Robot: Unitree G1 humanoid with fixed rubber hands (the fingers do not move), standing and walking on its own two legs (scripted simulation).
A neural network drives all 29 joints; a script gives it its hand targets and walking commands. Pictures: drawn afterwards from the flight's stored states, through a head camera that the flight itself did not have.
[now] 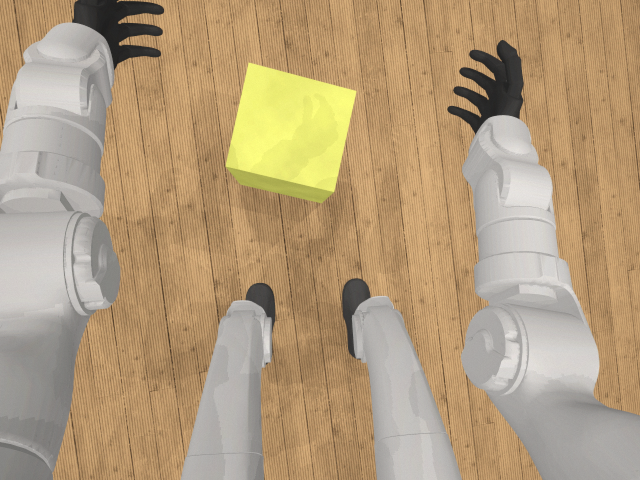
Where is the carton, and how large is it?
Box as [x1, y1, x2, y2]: [225, 63, 355, 202]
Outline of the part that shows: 248,63 225,166 240,184 322,202 334,190 355,91 252,63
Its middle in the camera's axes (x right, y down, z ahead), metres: -0.07 -0.22 +0.86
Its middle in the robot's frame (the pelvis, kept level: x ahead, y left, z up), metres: +0.55 +0.01 -0.54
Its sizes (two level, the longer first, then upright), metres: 0.210 0.200 0.250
